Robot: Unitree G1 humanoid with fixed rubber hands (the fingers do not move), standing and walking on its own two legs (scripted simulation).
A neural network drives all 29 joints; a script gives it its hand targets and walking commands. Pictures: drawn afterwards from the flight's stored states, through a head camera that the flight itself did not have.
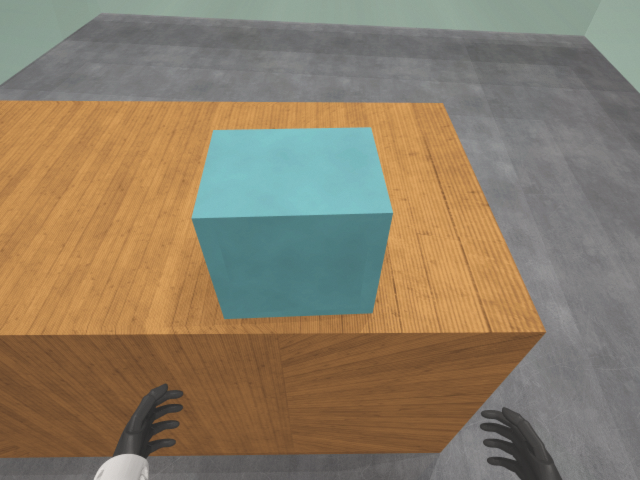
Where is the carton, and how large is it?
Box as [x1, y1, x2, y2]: [191, 127, 392, 318]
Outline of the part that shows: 370,127 213,130 191,218 224,318 372,312 392,210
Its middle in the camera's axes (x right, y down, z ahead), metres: -0.04 -0.03 +0.60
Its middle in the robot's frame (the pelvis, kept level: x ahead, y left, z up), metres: +0.47 +0.06 +0.05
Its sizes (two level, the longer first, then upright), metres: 0.238 0.190 0.223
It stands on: a pedestal, 0.70 m high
